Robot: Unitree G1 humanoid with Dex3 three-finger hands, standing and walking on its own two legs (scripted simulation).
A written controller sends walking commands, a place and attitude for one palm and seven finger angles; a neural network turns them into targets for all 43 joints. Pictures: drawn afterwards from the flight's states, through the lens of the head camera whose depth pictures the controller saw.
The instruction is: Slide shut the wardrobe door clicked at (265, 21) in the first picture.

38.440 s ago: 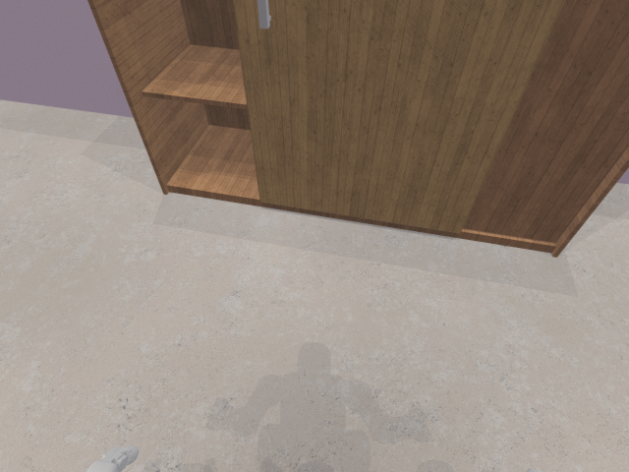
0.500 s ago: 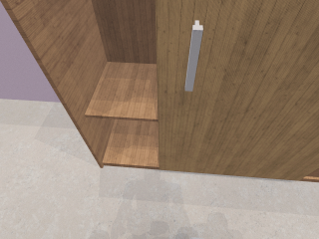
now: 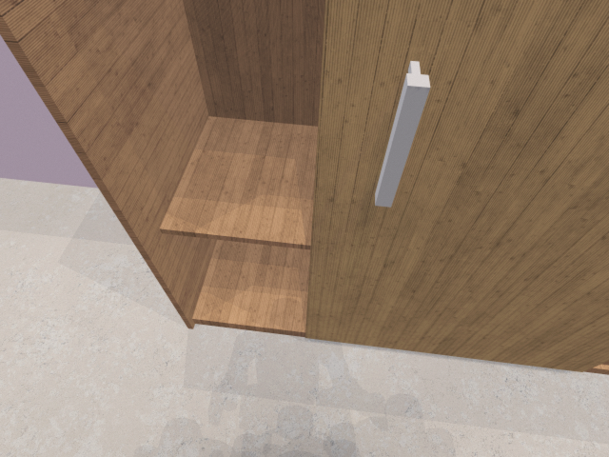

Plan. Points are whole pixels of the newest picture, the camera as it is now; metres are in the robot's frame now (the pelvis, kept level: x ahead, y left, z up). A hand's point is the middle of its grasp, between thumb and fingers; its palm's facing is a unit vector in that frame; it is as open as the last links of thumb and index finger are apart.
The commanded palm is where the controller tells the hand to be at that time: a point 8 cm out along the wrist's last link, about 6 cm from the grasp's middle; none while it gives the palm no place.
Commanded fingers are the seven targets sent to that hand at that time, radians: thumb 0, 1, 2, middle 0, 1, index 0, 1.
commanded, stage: come to a stop and stand still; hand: right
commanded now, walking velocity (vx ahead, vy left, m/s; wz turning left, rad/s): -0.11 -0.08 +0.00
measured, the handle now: (397, 140) +0.49 -0.08 +0.15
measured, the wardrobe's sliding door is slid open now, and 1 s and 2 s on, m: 0.38 0.38 0.38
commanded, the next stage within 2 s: look again from close up in 1.42 s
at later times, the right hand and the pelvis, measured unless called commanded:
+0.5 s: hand out of the picture +0.07 -0.21 -0.17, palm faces -0.01 +0.97 -0.23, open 7.4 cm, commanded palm none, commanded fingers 0.00 -0.90 -0.90 0.20 0.30 0.20 0.30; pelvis +0.00 -0.03 +0.00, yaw +1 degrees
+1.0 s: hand out of the picture -0.01 -0.21 -0.17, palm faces -0.02 +0.97 -0.23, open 7.4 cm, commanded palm none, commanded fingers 0.00 -0.90 -0.90 0.20 0.30 0.20 0.30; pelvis +0.00 -0.02 +0.00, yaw +2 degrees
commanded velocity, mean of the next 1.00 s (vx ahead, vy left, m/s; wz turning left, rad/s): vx -0.01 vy -0.02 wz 0.00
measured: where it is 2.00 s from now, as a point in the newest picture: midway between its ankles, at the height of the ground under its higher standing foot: outside the picture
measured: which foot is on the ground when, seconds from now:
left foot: down 0.00-1.00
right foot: down 0.00-1.00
